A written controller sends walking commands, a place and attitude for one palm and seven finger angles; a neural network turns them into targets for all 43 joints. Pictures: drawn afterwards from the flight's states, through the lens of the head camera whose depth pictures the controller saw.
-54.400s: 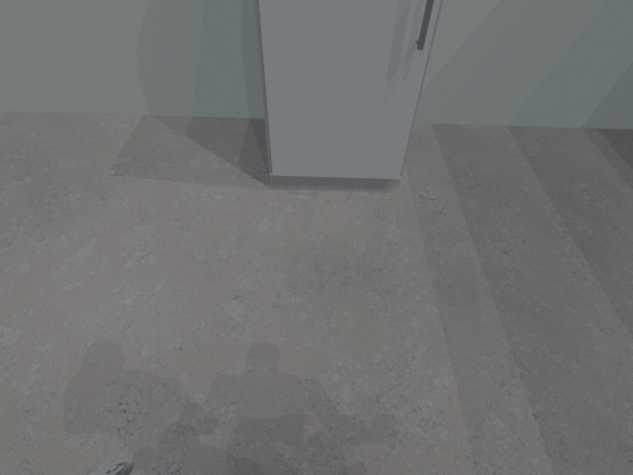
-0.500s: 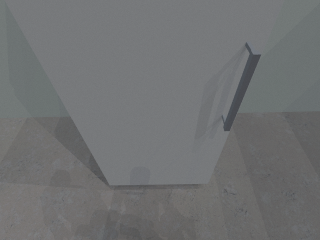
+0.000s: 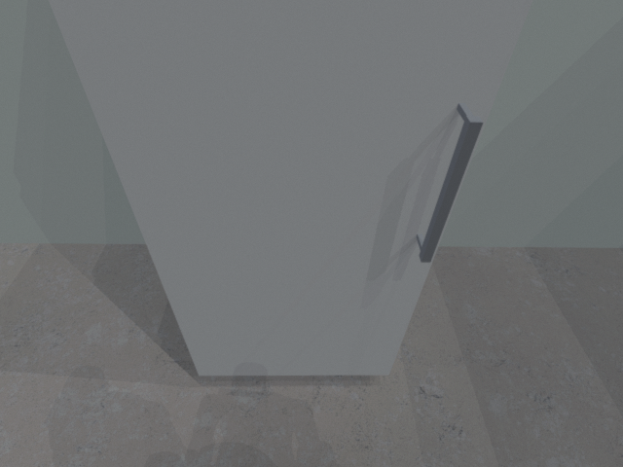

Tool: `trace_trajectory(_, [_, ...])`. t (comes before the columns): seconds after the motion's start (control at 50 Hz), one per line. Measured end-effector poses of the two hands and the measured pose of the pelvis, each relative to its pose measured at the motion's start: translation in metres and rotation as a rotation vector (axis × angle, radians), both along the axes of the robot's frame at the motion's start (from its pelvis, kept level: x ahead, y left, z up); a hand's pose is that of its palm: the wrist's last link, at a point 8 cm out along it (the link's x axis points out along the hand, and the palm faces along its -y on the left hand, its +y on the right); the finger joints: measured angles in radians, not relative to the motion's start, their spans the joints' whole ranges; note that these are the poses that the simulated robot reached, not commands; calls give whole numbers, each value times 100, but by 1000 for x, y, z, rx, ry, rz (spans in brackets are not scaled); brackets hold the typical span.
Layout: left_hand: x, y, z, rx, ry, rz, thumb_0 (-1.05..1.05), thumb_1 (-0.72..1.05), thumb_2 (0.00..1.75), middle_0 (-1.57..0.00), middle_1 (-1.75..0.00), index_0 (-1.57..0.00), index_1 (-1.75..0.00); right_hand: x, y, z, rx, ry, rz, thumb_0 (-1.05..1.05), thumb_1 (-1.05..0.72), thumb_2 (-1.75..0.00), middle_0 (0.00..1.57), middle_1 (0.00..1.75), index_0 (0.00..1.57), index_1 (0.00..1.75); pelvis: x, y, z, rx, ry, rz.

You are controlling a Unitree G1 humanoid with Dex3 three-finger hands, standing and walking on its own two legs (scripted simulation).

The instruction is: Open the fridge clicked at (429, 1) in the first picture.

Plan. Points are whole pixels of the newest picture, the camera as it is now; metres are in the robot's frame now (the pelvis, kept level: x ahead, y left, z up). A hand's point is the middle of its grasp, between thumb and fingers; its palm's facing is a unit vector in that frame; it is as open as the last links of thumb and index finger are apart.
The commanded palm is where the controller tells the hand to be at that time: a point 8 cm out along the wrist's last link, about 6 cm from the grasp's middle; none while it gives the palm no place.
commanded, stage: come to a stop and stand still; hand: right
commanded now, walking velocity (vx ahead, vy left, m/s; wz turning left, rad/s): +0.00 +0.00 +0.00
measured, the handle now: (442, 192) +0.54 -0.18 +0.09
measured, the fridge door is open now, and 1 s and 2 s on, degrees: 0 0 0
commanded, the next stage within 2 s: look again from close up in 0.12 s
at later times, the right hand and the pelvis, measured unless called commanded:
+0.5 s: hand out of the picture -0.02 -0.16 -0.18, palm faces +0.04 +0.98 -0.17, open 7.4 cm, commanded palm none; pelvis -0.01 +0.00 +0.00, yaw -1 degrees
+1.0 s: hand out of the picture -0.01 -0.16 -0.17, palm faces +0.04 +0.99 -0.17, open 7.4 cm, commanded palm none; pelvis +0.00 +0.00 +0.00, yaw +0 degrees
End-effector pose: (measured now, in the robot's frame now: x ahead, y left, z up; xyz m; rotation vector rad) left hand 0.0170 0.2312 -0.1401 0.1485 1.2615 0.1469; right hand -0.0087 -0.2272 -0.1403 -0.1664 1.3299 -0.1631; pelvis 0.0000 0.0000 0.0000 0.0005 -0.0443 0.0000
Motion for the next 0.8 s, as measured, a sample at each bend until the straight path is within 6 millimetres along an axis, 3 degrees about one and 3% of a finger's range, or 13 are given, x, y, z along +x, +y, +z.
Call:
trace_trajectory(0.18, [-20, 1, 1, 5, 59, 4, 1, 91, 90, -20, -30, -20, -30, -18, 9, -4, 26, 40, -15, 0, -91, -90, 20, 30, 20, 30, -4, 3, 1, 3, 3, -5])
trace_trajectory(0.38, [-34, -8, 0, -15, 101, 15, 1, 91, 90, -20, -30, -20, -30, -20, 15, -5, 41, 46, -20, 0, -91, -90, 20, 30, 20, 30, -7, 4, 2, 5, 5, -8])
trace_trajectory(0.8, [-27, -16, -1, -26, 109, 23, 1, 91, 90, -20, -30, -20, -30, -13, 18, -6, 52, 49, -28, 0, -91, -90, 20, 30, 19, 30, -3, 1, 2, 7, 17, -6])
